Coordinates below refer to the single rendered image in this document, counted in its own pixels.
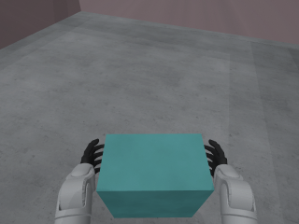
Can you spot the right robot hand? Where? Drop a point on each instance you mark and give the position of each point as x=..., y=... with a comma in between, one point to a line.
x=217, y=158

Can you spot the left robot hand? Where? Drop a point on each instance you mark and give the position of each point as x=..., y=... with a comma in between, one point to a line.
x=89, y=156

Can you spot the right robot forearm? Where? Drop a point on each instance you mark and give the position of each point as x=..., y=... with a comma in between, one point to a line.
x=237, y=202

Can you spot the carton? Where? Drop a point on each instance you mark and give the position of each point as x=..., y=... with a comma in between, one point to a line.
x=146, y=175

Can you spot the left robot forearm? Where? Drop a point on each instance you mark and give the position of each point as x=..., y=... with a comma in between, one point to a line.
x=75, y=197

